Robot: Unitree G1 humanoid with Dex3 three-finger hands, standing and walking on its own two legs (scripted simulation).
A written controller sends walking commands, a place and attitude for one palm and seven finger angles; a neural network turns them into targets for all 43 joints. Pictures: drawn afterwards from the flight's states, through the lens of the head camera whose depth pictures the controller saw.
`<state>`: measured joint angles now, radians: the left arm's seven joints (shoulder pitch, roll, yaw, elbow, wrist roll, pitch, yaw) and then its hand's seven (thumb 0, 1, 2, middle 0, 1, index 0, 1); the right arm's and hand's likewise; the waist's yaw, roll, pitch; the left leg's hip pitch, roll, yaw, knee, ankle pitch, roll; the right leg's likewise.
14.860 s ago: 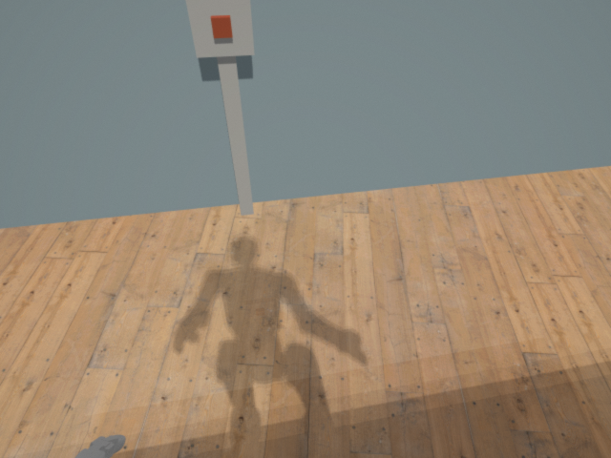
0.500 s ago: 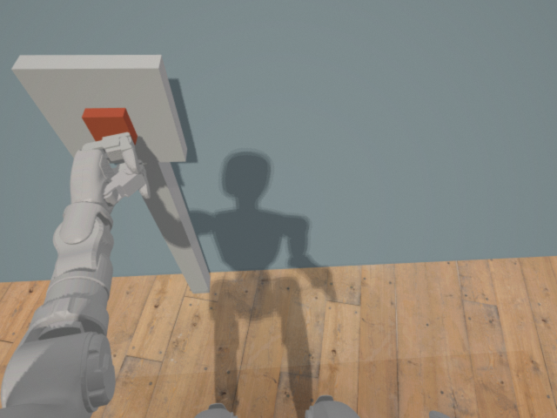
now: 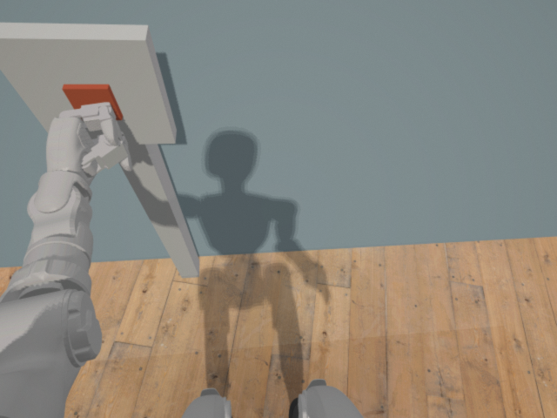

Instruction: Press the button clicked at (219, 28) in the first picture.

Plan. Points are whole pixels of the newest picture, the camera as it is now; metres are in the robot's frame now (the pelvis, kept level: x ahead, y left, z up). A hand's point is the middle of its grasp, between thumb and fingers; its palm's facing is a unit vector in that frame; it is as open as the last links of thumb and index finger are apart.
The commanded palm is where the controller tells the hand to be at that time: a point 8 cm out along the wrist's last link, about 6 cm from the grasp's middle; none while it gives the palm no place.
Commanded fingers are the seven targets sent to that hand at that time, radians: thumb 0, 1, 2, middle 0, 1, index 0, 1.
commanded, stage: press the button with the knuckle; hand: left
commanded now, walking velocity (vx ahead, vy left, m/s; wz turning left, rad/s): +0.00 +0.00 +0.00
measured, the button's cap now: (95, 98) +0.53 +0.23 +0.11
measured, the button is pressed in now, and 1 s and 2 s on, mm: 9 0 0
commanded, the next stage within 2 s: hold the button down briefly in 0.20 s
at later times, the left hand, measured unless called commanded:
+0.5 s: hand (118, 143) +0.48 +0.21 +0.08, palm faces +0.03 -1.00 -0.03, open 3.4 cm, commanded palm +0.49 +0.25 +0.08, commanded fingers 0.00 0.90 0.90 -1.30 -1.50 -1.30 -1.50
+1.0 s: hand (121, 151) +0.47 +0.20 +0.08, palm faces +0.06 -1.00 -0.01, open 3.3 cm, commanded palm +0.44 +0.24 +0.08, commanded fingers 0.00 0.90 0.90 -1.30 -1.50 -1.30 -1.50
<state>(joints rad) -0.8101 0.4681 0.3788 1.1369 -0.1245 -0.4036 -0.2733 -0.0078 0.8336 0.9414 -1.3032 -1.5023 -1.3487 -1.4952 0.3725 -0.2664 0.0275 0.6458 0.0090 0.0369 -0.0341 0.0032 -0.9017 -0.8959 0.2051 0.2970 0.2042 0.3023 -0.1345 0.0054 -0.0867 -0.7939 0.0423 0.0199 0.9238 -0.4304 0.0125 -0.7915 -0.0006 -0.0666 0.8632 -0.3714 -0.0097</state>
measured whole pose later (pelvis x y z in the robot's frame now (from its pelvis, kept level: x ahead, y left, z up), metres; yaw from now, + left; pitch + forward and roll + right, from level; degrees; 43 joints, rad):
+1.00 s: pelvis -0.01 +0.01 +0.00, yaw +0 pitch +18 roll -2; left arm -0.80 0.45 0.36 1.10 -0.12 -0.40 -0.19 0.03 0.88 0.90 -1.30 -1.50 -1.41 -1.50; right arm 0.40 -0.27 0.04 0.63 0.00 0.02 -0.01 0.00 -0.90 -0.90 0.21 0.30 0.20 0.30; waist -0.14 0.02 -0.10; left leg -0.84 0.04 0.02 0.95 -0.42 0.02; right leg -0.83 0.00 -0.06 0.88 -0.35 0.00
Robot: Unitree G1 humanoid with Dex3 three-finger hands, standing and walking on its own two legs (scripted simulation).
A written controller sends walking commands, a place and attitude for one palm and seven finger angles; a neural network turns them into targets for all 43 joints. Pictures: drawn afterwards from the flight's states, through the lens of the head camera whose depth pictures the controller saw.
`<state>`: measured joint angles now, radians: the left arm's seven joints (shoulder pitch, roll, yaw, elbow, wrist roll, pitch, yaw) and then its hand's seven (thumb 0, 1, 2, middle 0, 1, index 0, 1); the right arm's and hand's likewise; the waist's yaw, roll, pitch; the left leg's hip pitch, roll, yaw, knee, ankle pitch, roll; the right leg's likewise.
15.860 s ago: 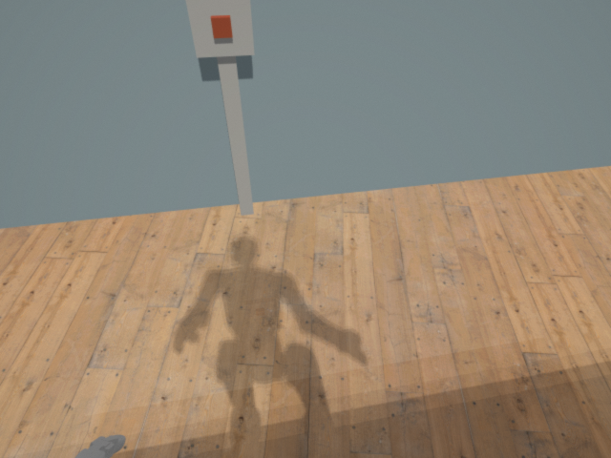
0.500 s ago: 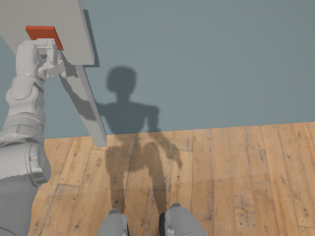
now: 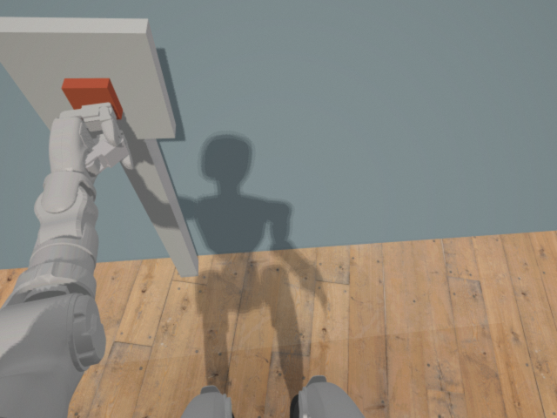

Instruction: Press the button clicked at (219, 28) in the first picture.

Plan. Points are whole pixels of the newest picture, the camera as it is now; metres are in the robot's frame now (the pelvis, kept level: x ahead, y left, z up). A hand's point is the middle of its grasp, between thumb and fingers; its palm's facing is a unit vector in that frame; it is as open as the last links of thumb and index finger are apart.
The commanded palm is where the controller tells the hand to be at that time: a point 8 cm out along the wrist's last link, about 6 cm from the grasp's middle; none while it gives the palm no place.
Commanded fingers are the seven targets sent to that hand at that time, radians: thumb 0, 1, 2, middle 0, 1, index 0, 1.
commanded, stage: pull the fist back off the button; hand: left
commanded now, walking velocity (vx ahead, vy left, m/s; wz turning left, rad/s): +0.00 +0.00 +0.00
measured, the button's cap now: (94, 98) +0.53 +0.23 +0.12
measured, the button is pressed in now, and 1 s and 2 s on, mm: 0 0 0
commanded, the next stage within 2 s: draw the hand back to the body in 0.60 s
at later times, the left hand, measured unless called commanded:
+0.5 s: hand (115, 192) +0.40 +0.19 +0.08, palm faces +0.05 -1.00 -0.01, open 3.1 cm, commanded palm +0.38 +0.24 +0.09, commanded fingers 0.00 0.90 0.90 -1.30 -1.50 -1.30 -1.50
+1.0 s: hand (85, 214) +0.35 +0.20 +0.12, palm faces +0.07 -1.00 -0.01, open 3.1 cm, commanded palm +0.31 +0.25 +0.13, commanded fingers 0.00 0.90 0.90 -1.30 -1.50 -1.30 -1.50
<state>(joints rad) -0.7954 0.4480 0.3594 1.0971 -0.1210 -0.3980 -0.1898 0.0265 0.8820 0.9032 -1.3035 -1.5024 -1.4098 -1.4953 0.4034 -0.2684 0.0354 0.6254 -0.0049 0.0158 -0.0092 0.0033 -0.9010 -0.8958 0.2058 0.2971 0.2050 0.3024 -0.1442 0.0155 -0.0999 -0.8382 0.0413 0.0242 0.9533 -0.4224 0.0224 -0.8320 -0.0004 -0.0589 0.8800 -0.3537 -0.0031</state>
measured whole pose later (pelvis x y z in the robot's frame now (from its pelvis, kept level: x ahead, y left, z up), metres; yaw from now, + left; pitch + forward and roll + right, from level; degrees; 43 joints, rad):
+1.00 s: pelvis +0.03 -0.01 +0.03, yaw +0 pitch +7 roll -1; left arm -0.10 0.29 0.28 0.37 -0.28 -0.23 -0.24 0.01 0.90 0.90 -1.30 -1.50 -1.29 -1.49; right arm 0.31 -0.25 0.03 0.57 0.06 -0.02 -0.05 0.01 -0.90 -0.90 0.20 0.30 0.20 0.30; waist -0.04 0.04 -0.10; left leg -0.49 0.03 0.04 0.76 -0.40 0.01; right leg -0.51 0.00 -0.04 0.73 -0.36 -0.01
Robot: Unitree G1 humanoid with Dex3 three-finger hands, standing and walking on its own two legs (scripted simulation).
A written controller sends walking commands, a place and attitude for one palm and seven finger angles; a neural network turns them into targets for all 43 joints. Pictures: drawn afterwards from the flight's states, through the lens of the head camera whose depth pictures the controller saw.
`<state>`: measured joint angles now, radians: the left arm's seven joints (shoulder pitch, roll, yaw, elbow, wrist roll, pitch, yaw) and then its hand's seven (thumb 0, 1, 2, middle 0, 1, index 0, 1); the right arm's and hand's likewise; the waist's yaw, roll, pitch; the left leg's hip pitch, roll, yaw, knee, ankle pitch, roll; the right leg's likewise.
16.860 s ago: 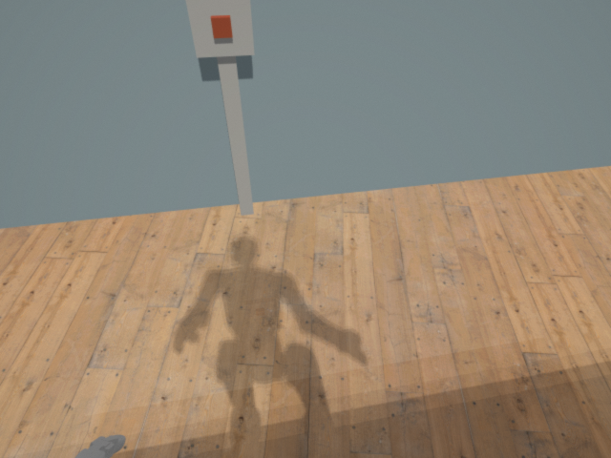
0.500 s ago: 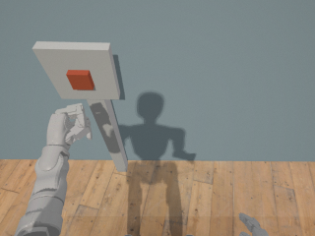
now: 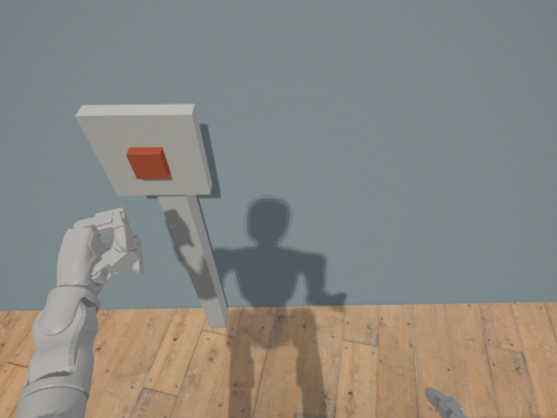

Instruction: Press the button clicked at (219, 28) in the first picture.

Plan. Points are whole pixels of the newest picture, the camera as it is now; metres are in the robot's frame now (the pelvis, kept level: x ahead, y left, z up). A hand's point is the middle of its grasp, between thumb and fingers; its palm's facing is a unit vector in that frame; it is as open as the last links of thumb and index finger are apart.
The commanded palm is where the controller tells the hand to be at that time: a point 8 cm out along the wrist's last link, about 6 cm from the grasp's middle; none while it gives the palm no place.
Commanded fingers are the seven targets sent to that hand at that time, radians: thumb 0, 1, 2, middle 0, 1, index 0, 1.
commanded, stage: draw the hand back to the body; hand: left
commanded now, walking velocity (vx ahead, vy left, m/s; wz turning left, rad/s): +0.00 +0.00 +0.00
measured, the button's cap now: (149, 162) +0.51 +0.24 +0.09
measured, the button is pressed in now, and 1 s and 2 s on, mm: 0 0 0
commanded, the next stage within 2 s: step back with the hand held close in 1.18 s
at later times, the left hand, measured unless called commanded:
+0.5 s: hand (77, 290) +0.24 +0.23 +0.14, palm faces +0.30 -0.91 -0.28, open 3.1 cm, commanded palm +0.20 +0.28 +0.16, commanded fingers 0.00 0.90 0.90 -1.30 -1.50 -1.30 -1.50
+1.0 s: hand (3, 317) +0.19 +0.25 +0.19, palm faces +0.42 -0.82 -0.40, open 3.1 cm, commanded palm +0.14 +0.29 +0.20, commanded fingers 0.00 0.90 0.90 -1.30 -1.50 -1.30 -1.50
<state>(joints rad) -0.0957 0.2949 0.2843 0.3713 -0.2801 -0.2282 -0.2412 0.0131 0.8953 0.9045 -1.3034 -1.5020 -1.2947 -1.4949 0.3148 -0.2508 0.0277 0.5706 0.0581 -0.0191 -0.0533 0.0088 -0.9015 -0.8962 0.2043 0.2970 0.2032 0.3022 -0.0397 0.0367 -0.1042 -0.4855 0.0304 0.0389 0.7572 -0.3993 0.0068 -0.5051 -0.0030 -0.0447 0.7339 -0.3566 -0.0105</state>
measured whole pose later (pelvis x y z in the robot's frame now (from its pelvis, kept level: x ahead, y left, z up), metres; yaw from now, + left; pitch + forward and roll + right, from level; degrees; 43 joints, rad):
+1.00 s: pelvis +0.02 +0.01 +0.03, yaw +0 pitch -4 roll -1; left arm 0.57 0.32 0.29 -0.51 -0.06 -0.08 0.10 0.01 0.89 0.90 -1.31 -1.50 -1.30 -1.49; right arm 0.21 -0.22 0.02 0.61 0.00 -0.11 -0.07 0.01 -0.90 -0.90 0.20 0.30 0.20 0.30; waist 0.07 0.07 -0.01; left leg -0.08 0.02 0.04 0.43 -0.29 0.01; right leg -0.08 0.00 -0.05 0.39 -0.24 0.00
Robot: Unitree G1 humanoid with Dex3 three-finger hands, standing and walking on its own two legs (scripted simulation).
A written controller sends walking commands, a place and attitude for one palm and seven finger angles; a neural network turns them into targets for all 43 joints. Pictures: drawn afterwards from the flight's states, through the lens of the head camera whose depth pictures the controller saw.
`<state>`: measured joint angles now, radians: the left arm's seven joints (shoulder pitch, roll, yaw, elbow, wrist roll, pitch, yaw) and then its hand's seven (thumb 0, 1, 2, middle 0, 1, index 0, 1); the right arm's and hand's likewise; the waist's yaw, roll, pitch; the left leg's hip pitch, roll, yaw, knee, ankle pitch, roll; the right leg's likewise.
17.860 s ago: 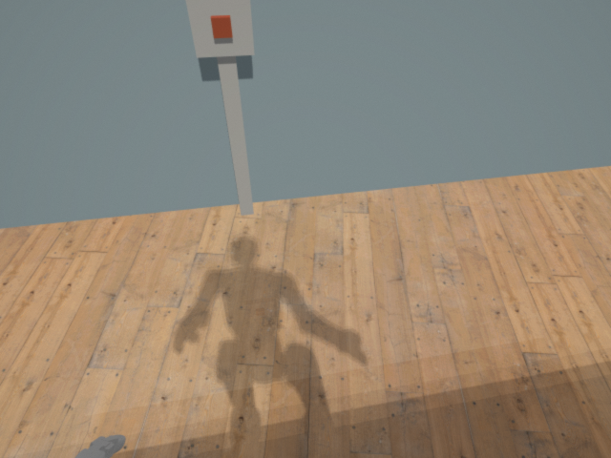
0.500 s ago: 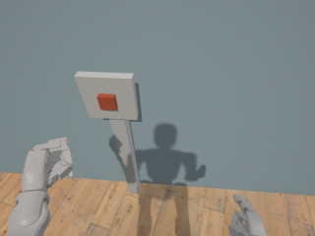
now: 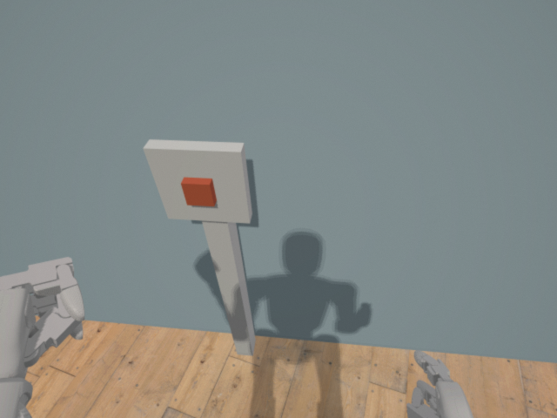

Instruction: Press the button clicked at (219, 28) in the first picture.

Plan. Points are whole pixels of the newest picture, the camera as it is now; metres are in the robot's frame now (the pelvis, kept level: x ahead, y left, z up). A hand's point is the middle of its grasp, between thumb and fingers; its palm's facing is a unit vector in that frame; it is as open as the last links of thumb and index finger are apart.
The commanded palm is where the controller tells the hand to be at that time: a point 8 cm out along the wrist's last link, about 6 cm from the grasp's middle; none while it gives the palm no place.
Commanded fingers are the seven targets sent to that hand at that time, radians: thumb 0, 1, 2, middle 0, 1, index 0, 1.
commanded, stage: draw the hand back to the body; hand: left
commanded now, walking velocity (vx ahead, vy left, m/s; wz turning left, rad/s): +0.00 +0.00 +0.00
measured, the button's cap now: (199, 190) +0.49 +0.22 +0.06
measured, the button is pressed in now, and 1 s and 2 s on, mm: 0 0 0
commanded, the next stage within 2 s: step back with the hand held close in 0.18 s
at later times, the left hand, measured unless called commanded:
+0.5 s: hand (79, 314) +0.17 +0.24 +0.15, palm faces +0.37 -0.82 -0.43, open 3.1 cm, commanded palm +0.11 +0.28 +0.17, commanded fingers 0.00 0.90 0.90 -1.30 -1.50 -1.30 -1.50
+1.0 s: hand (14, 394) +0.09 +0.26 +0.15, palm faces +0.39 -0.81 -0.43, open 3.1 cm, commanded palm +0.04 +0.30 +0.17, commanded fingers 0.00 0.90 0.90 -1.30 -1.50 -1.30 -1.50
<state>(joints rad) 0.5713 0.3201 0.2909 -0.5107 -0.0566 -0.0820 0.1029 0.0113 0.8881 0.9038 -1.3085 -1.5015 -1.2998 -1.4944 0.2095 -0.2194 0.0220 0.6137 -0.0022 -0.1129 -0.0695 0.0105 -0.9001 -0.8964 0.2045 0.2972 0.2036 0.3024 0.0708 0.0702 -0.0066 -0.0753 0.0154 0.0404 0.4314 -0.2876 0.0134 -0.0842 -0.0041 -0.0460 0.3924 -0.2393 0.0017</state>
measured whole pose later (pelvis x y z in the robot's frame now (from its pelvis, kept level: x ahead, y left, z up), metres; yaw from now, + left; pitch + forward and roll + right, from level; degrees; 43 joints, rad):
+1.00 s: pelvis -0.10 +0.02 -0.02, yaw -1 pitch -1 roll -1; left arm 0.61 0.34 0.37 -0.59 -0.01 -0.21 0.14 0.01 0.89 0.90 -1.31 -1.50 -1.30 -1.49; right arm 0.20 -0.21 0.01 0.52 0.00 -0.05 -0.07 0.01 -0.90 -0.90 0.21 0.30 0.20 0.30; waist 0.02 -0.01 0.02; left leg -0.39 0.00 0.06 0.63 -0.26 0.06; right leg -0.38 -0.02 -0.02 0.54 -0.15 0.03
